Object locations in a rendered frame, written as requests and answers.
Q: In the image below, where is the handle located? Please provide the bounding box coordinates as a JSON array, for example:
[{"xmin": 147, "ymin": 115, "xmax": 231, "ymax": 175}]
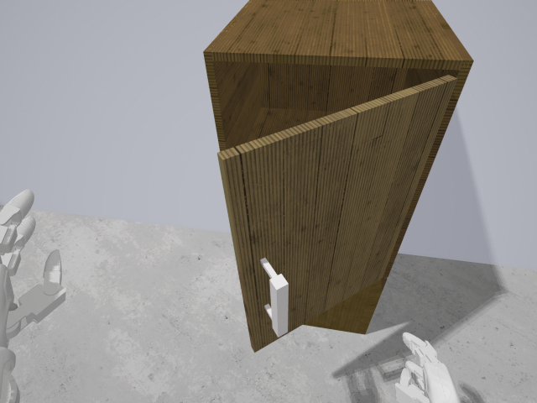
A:
[{"xmin": 260, "ymin": 258, "xmax": 289, "ymax": 338}]

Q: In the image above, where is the right robot hand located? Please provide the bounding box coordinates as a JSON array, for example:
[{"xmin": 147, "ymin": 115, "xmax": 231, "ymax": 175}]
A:
[{"xmin": 395, "ymin": 332, "xmax": 461, "ymax": 403}]

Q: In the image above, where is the cupboard door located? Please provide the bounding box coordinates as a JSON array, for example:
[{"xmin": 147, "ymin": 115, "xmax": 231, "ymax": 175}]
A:
[{"xmin": 217, "ymin": 75, "xmax": 457, "ymax": 353}]

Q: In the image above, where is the left robot forearm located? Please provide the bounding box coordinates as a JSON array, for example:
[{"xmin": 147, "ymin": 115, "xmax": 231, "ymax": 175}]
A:
[{"xmin": 0, "ymin": 347, "xmax": 20, "ymax": 403}]

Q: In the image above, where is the left robot hand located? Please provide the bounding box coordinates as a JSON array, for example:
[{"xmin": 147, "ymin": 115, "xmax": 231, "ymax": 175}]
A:
[{"xmin": 0, "ymin": 189, "xmax": 66, "ymax": 348}]

